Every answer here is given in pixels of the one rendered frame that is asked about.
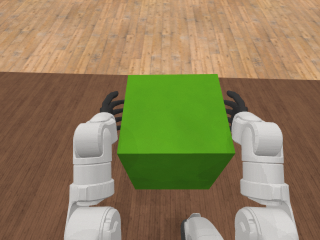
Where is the left robot forearm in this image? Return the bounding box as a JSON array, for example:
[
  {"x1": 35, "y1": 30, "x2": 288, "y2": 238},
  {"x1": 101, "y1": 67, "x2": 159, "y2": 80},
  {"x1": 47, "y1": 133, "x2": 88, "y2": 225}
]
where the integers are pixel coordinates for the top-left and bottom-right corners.
[{"x1": 64, "y1": 112, "x2": 118, "y2": 240}]

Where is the carton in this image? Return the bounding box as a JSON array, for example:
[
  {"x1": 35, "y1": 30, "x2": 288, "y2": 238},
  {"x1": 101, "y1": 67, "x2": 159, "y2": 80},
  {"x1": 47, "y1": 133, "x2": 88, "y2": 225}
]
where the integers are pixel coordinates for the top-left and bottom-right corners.
[{"x1": 117, "y1": 74, "x2": 235, "y2": 190}]

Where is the robot left upper arm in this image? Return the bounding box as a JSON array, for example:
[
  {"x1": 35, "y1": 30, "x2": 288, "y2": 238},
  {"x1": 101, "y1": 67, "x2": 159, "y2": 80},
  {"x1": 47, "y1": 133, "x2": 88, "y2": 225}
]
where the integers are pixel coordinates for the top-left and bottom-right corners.
[{"x1": 64, "y1": 206, "x2": 122, "y2": 240}]

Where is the right robot forearm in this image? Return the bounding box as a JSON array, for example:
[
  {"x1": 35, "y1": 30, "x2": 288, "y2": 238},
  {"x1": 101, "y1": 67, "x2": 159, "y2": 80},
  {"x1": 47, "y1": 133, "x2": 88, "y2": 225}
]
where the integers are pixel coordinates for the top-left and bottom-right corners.
[{"x1": 231, "y1": 111, "x2": 299, "y2": 240}]

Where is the right robot hand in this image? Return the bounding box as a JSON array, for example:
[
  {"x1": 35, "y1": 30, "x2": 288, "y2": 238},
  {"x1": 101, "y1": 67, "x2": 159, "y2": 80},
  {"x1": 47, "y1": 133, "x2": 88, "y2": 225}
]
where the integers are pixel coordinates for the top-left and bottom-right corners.
[{"x1": 223, "y1": 90, "x2": 248, "y2": 132}]

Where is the robot right upper arm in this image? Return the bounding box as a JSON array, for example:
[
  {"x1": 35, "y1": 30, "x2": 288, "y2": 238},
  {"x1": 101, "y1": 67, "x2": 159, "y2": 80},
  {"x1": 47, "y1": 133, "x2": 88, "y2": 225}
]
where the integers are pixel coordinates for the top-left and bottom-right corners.
[{"x1": 234, "y1": 206, "x2": 298, "y2": 240}]

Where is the robot right thigh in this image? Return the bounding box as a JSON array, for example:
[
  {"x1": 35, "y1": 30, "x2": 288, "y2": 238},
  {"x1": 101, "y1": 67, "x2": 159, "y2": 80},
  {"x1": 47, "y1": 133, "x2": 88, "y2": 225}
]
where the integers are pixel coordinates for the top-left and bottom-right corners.
[{"x1": 184, "y1": 217, "x2": 224, "y2": 240}]

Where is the left robot hand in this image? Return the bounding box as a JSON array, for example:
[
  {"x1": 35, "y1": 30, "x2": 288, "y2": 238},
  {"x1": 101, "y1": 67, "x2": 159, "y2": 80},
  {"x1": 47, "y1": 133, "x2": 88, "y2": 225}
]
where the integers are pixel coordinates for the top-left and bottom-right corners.
[{"x1": 99, "y1": 91, "x2": 125, "y2": 131}]

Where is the robot right shin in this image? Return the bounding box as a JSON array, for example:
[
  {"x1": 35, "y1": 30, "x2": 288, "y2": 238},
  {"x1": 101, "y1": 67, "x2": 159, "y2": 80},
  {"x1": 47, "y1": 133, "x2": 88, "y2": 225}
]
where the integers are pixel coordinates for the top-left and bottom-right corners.
[{"x1": 188, "y1": 213, "x2": 201, "y2": 220}]

